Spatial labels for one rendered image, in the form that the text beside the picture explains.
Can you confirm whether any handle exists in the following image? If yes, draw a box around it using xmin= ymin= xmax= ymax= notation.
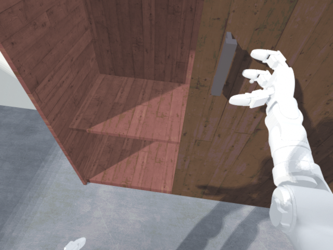
xmin=211 ymin=32 xmax=237 ymax=96

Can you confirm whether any right robot forearm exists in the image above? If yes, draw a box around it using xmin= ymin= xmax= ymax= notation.
xmin=265 ymin=95 xmax=333 ymax=196

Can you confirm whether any robot right upper arm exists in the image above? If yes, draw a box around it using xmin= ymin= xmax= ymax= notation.
xmin=269 ymin=185 xmax=333 ymax=250

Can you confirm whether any wardrobe door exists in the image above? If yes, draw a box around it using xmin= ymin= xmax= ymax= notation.
xmin=171 ymin=0 xmax=333 ymax=208

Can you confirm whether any robot right hand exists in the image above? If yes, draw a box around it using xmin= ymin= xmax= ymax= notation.
xmin=229 ymin=49 xmax=295 ymax=108

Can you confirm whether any robot left hand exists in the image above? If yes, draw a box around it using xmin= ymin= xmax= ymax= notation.
xmin=64 ymin=237 xmax=86 ymax=250

